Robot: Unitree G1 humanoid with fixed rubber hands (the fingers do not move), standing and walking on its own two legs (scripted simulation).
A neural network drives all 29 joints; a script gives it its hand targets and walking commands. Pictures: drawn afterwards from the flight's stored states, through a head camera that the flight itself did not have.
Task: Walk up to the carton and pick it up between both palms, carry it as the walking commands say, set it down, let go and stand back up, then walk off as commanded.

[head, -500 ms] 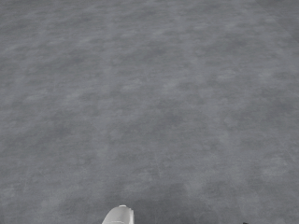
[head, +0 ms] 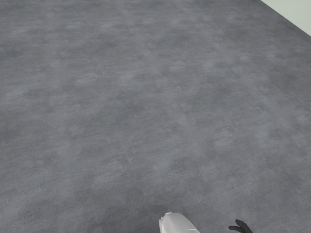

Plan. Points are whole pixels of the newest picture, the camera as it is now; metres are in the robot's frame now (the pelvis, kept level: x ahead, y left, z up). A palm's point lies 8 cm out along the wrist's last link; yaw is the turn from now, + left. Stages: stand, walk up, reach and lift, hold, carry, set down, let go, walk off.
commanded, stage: walk off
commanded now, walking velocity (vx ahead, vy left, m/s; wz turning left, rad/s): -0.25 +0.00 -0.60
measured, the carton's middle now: out of the picture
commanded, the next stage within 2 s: stand in 0.60 s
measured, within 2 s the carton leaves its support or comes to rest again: neither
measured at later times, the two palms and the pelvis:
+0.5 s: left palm out of the picture +0.00 +0.21 -0.12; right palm out of the picture -0.16 -0.29 -0.14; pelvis -0.15 -0.01 +0.00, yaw -18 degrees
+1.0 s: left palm out of the picture -0.06 +0.25 -0.15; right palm out of the picture -0.32 -0.20 -0.13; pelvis -0.24 +0.05 +0.00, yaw -28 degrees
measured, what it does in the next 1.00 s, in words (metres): walks backwards, turning right: right foot, then left foot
